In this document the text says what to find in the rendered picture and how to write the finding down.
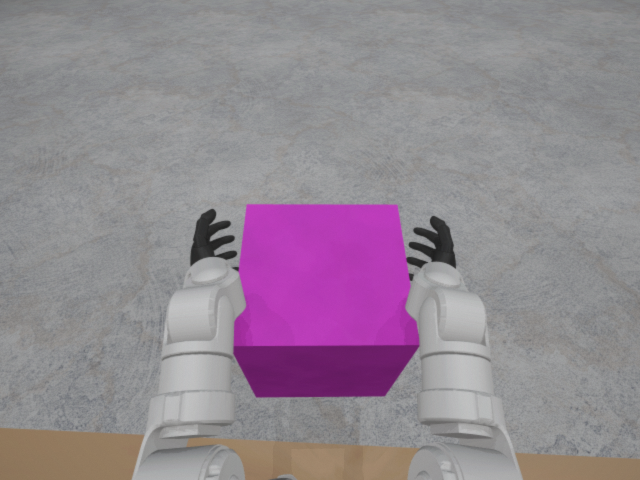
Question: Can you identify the robot left forearm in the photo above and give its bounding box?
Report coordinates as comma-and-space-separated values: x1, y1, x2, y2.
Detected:
132, 257, 246, 480

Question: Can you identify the robot left upper arm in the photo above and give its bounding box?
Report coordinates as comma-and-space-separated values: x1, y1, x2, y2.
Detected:
134, 444, 245, 480

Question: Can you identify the left robot hand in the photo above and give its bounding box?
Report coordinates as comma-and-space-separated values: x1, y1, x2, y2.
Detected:
190, 209, 239, 271

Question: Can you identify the right robot hand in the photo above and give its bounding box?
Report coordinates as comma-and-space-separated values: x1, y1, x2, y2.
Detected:
406, 216, 456, 281

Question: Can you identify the carton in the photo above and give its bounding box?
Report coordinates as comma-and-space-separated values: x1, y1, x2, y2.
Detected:
233, 204, 419, 398

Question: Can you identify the robot right forearm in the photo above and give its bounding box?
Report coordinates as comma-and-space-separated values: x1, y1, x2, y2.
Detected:
405, 262, 523, 480

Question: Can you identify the robot right upper arm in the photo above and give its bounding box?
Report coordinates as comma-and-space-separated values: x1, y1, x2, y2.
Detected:
407, 442, 522, 480

